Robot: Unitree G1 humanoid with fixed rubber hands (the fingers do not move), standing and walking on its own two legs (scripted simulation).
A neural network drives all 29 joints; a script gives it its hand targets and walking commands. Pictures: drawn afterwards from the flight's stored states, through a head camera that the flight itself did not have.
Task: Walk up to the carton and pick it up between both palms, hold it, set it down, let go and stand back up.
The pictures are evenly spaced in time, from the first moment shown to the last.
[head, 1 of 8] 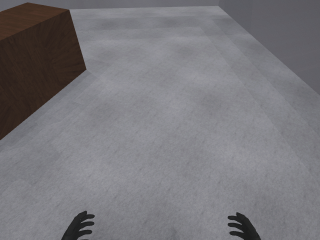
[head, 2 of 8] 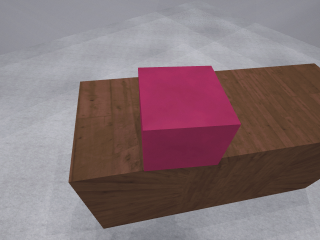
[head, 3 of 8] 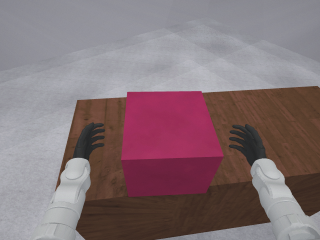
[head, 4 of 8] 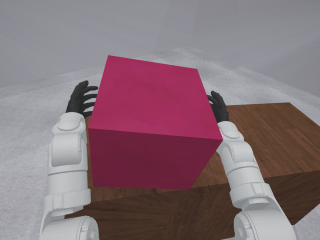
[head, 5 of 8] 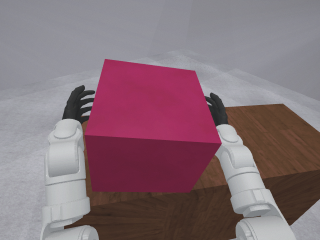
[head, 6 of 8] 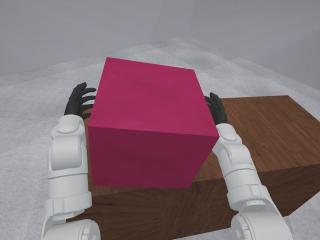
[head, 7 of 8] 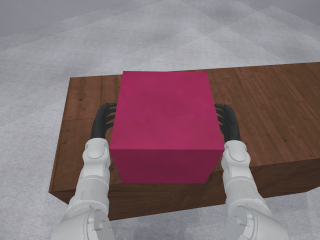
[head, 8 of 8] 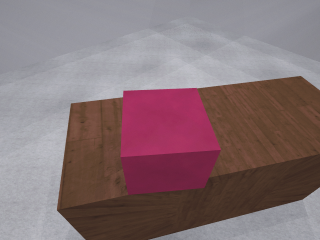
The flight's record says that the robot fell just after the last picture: no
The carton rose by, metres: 0.18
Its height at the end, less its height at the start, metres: +0.00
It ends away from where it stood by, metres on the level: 0.01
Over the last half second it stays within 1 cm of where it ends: yes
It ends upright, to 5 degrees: yes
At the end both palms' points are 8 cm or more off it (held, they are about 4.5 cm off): yes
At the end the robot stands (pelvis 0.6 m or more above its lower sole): yes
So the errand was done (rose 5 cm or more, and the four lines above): yes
